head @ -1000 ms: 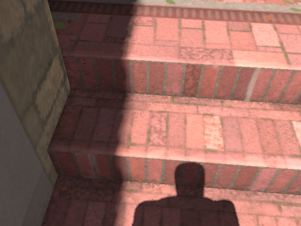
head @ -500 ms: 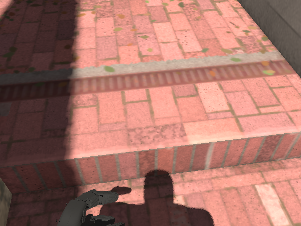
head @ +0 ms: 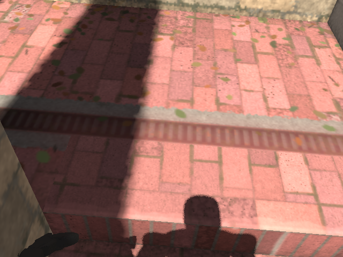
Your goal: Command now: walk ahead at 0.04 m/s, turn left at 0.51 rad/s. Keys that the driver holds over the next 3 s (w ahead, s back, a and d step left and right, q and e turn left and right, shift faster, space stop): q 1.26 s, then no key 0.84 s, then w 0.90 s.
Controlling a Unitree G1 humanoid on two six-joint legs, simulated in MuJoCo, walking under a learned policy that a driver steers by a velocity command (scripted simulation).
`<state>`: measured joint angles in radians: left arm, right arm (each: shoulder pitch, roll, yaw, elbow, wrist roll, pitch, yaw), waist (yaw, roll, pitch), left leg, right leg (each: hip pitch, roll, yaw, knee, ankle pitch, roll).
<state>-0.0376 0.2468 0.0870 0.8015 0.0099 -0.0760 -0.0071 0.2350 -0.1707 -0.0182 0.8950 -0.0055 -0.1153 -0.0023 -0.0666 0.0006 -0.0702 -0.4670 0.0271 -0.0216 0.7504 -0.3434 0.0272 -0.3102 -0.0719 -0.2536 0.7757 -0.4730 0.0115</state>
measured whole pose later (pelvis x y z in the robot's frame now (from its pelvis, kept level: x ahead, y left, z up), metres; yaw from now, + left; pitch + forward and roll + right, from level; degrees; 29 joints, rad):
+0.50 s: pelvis +0.01 -0.08 +0.00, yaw +17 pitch +6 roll +1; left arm 0.18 0.24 0.02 0.70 0.00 -0.01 -0.01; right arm 0.11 -0.25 -0.03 0.69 -0.01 -0.07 0.01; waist 0.00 -0.01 -0.11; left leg -0.53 -0.10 -0.27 0.63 -0.22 -0.03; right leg -0.42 -0.04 0.02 0.74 -0.35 0.08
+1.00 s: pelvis +0.01 -0.10 +0.02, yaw +35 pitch +5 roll -1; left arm 0.24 0.16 0.03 0.70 0.03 -0.11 0.01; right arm 0.10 -0.21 -0.05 0.70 -0.04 -0.01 0.02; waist 0.04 0.07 -0.08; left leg -0.70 0.09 0.00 1.14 -0.37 -0.09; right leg -0.20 -0.06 -0.30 0.45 -0.33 -0.03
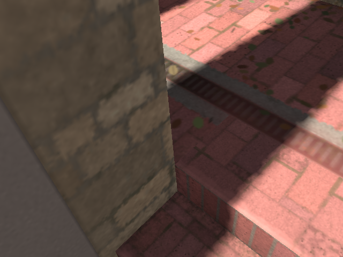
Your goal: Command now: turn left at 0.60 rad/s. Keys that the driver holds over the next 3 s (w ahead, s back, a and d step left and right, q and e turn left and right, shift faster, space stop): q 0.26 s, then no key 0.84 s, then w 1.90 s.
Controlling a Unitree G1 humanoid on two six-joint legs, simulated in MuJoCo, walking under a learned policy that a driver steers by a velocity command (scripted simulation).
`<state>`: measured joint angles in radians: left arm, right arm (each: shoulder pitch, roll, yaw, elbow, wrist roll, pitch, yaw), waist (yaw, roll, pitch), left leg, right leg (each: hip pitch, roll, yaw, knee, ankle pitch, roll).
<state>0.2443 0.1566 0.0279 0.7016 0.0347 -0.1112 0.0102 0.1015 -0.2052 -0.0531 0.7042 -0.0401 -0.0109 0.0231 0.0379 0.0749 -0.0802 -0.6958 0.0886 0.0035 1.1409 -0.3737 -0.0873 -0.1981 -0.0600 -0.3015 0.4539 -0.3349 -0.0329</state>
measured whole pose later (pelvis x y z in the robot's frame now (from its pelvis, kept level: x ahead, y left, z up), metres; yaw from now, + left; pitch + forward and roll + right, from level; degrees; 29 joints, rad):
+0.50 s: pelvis +0.05 +0.05 +0.00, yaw +14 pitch +6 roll -1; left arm 0.18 0.24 -0.02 0.56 -0.01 -0.05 0.04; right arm 0.38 -0.22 -0.02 0.73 -0.06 -0.09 0.00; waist -0.04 0.04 -0.10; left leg -0.42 -0.01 -0.05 0.57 -0.25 0.08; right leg -1.02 0.04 0.05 2.13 -0.49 0.07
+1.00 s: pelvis +0.06 -0.05 +0.02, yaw +19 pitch -1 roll -2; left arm 0.13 0.09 -0.09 0.62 0.01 0.03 0.07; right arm 0.42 -0.26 -0.02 0.81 -0.02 0.04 -0.03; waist -0.08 0.09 -0.02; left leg -0.17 0.08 -0.01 0.35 -0.14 0.02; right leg -0.74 0.01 0.01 1.50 -0.75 0.03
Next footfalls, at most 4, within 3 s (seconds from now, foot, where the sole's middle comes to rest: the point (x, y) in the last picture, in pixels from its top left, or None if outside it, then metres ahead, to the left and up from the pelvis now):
0.16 left None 0.09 0.17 -0.77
0.72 right None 0.17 -0.16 -0.60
0.88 left None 0.06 0.10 -0.77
1.74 right None -0.01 -0.23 -0.60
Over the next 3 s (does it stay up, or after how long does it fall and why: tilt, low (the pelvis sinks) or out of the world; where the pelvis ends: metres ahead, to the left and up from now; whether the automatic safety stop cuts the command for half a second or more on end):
stays up -0.02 -0.14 0.03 its command is cut before an obstacle after 1.1 s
